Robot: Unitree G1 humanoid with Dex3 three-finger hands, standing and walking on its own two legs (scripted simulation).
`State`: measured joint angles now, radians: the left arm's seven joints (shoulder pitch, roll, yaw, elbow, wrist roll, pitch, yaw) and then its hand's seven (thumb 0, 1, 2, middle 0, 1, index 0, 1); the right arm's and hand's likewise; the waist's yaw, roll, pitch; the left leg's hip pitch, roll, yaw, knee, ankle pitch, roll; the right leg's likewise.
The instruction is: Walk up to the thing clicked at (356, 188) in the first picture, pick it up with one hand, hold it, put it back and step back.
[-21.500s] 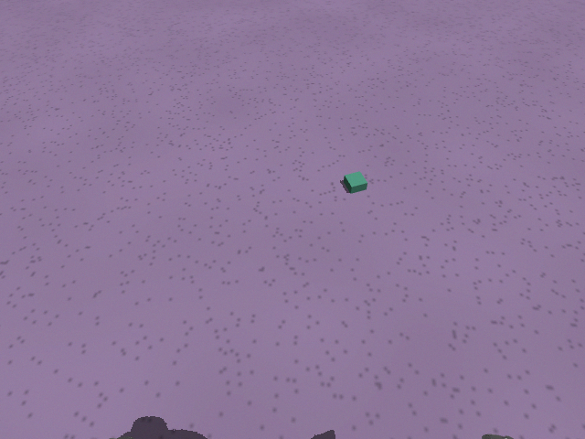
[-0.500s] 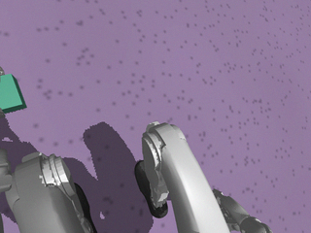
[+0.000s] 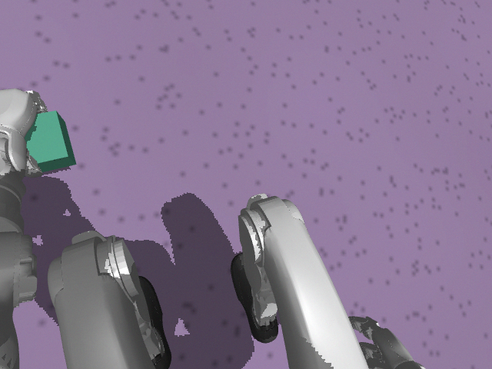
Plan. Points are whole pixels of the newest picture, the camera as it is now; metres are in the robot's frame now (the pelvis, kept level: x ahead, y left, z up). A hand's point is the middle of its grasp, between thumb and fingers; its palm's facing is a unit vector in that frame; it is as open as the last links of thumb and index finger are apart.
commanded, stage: lift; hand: left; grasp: from above
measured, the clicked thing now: (39, 143) +0.49 +0.28 -0.19
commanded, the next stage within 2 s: hold in 1.58 s
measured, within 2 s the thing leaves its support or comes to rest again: neither
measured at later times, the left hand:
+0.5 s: hand out of the picture +0.40 +0.31 -0.01, palm faces -0.45 -0.09 -0.89, open 11.0 cm
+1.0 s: hand out of the picture +0.33 +0.30 +0.20, palm faces -0.44 -0.12 -0.89, open 11.0 cm
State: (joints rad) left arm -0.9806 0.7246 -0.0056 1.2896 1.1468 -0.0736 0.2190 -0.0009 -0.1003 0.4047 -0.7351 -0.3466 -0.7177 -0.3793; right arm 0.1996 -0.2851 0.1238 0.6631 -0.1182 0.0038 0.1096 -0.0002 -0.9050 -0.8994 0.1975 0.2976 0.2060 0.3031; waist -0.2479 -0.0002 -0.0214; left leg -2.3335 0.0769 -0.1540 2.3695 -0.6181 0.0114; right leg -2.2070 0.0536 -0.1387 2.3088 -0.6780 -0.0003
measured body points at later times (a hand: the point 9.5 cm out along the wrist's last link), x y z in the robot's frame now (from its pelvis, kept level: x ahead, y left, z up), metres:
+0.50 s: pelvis +0.00 +0.00 +0.10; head +0.18 +0.06 +0.50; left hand +0.42 +0.31 +0.04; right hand +0.12 -0.26 -0.03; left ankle +0.09 +0.13 -0.30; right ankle +0.10 -0.11 -0.30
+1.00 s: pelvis +0.02 +0.01 +0.29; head +0.11 +0.04 +0.73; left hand +0.35 +0.31 +0.25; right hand +0.16 -0.23 +0.16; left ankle +0.09 +0.13 -0.30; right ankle +0.10 -0.11 -0.30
